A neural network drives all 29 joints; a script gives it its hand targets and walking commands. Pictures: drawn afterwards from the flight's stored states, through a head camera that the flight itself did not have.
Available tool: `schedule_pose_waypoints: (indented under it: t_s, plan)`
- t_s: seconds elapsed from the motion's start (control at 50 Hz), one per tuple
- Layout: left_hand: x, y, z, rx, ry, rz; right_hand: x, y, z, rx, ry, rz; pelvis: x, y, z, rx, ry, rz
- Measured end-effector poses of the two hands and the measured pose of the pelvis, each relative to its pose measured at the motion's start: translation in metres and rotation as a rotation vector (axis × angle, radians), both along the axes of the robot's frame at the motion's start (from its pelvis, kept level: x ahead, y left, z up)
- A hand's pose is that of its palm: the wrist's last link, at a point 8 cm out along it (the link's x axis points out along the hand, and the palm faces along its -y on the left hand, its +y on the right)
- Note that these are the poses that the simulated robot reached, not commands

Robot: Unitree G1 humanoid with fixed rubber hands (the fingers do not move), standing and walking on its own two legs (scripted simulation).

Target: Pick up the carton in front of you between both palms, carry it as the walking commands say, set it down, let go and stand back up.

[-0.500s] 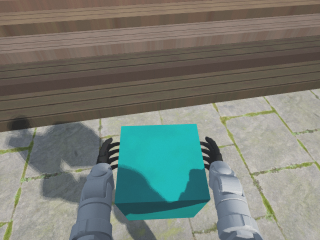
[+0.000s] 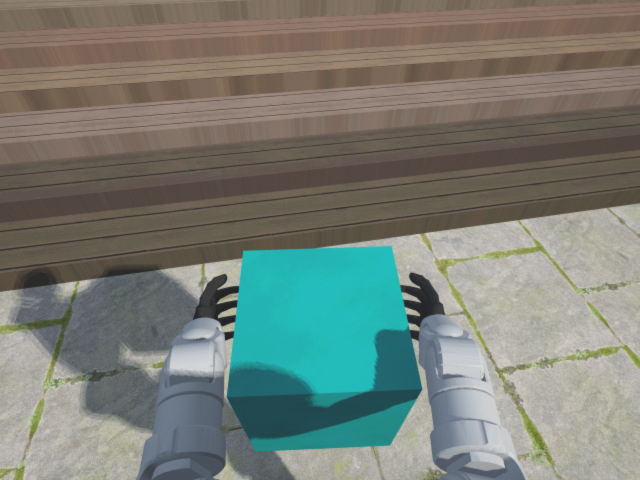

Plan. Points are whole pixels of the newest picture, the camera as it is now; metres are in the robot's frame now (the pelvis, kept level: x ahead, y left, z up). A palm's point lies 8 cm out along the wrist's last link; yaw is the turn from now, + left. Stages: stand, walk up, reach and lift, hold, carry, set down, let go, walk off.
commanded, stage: reach and lift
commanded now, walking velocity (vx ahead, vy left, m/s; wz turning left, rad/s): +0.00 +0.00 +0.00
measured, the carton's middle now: (320, 353) +0.30 +0.00 -0.05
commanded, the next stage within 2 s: hold in 0.64 s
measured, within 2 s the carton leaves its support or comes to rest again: neither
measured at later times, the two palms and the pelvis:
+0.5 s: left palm (207, 319) +0.31 +0.15 +0.04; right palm (431, 317) +0.30 -0.15 +0.04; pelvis +0.02 +0.00 +0.01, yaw +0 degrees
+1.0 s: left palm (202, 318) +0.30 +0.15 +0.06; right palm (434, 314) +0.30 -0.15 +0.06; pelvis +0.01 +0.00 +0.00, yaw +0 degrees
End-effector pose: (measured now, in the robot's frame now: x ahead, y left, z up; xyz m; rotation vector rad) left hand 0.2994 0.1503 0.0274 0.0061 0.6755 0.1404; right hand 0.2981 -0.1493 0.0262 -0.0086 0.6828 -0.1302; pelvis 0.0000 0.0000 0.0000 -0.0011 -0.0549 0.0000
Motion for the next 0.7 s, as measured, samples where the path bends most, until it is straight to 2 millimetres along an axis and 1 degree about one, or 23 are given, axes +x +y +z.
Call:
schedule_pose_waypoints:
  t_s: [0.24, 0.44, 0.7]
  plan:
    - [0.005, 0.000, 0.006, 0.016, -0.001, -0.009, 0.006, 0.000, 0.006, -0.016, -0.001, 0.012, 0.010, -0.001, 0.004, 0.000, -0.007, 0.002]
    - [0.007, 0.000, 0.010, 0.025, 0.002, -0.020, 0.007, 0.000, 0.010, -0.027, 0.003, 0.016, 0.019, 0.000, 0.006, 0.001, -0.015, 0.002]
    - [0.005, 0.001, 0.019, 0.024, -0.010, -0.021, 0.004, 0.001, 0.019, -0.028, -0.009, 0.014, 0.019, 0.002, 0.007, 0.001, -0.032, 0.000]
